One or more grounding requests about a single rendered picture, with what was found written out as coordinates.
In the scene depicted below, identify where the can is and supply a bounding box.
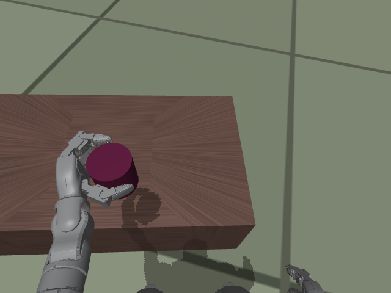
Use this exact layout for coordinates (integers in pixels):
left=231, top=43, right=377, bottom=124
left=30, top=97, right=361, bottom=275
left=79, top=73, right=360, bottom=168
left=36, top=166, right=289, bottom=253
left=86, top=143, right=139, bottom=200

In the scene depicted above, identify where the right robot hand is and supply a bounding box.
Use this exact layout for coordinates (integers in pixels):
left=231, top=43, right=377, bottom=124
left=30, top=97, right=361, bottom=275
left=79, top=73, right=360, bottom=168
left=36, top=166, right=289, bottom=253
left=285, top=264, right=324, bottom=293

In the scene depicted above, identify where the left robot arm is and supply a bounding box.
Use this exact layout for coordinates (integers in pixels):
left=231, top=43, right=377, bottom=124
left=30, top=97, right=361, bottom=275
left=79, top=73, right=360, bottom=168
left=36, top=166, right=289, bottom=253
left=36, top=196, right=95, bottom=293

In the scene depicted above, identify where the left robot hand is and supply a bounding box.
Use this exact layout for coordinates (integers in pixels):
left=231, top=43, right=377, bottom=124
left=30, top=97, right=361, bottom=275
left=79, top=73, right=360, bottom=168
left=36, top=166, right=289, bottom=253
left=56, top=131, right=134, bottom=208

